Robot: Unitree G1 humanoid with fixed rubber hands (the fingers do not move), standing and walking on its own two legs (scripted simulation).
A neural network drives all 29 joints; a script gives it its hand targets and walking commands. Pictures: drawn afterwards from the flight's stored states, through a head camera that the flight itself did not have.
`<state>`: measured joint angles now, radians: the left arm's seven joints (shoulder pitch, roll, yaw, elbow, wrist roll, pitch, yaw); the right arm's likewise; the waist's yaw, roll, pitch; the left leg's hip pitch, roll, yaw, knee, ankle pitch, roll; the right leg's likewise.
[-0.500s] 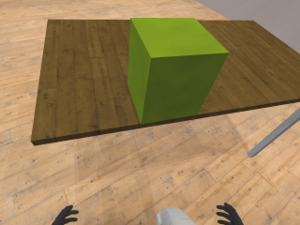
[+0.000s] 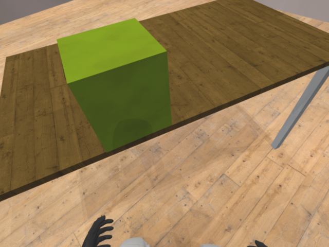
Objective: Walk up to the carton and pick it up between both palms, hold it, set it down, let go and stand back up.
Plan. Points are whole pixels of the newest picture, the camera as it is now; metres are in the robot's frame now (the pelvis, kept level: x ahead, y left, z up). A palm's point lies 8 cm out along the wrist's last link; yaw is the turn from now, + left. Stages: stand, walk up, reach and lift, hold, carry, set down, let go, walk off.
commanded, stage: walk up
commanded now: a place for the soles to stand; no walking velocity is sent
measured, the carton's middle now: (120, 86) +0.48 +0.14 +0.12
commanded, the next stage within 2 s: none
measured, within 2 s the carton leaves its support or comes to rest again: neither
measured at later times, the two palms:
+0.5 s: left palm out of the picture +0.09 +0.23 -0.12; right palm (242, 223) +0.18 -0.17 -0.10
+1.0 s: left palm out of the picture +0.09 +0.24 -0.11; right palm (240, 224) +0.18 -0.17 -0.11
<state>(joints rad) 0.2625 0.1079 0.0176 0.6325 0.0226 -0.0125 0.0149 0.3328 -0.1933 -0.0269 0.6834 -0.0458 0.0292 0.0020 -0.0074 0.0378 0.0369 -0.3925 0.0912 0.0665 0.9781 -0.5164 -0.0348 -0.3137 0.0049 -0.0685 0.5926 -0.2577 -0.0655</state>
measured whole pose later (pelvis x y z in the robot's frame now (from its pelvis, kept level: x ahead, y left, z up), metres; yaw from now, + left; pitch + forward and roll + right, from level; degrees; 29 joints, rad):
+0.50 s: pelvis +0.04 +0.00 +0.00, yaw +10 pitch +0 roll +0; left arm 0.30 0.16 0.03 0.67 0.03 -0.01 0.01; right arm 0.25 -0.08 0.00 0.69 -0.05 -0.01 -0.02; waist 0.01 -0.06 0.04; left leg -0.32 -0.02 0.02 0.61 -0.28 0.03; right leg -0.29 -0.04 -0.18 0.66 -0.42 -0.04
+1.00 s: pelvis +0.06 +0.01 +0.01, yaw +13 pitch +0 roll -1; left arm 0.30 0.13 0.02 0.73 0.01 -0.01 0.00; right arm 0.29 -0.11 -0.01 0.75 -0.03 -0.01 -0.01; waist 0.01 0.00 0.02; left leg -0.24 -0.03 -0.03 0.52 -0.27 0.04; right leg -0.15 -0.03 -0.18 0.45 -0.29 -0.01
